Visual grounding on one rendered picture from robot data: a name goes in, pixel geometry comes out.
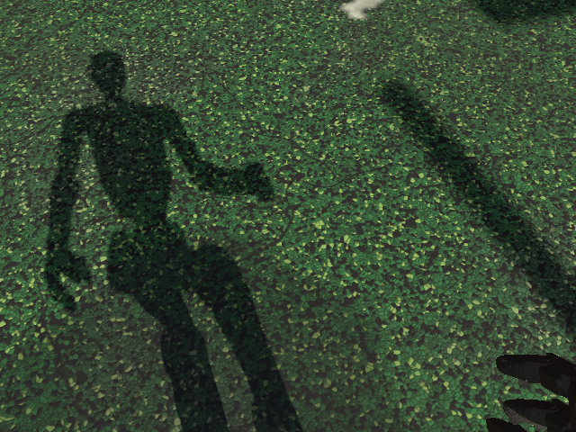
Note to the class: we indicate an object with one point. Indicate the right robot hand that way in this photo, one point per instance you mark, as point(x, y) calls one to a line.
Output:
point(556, 375)

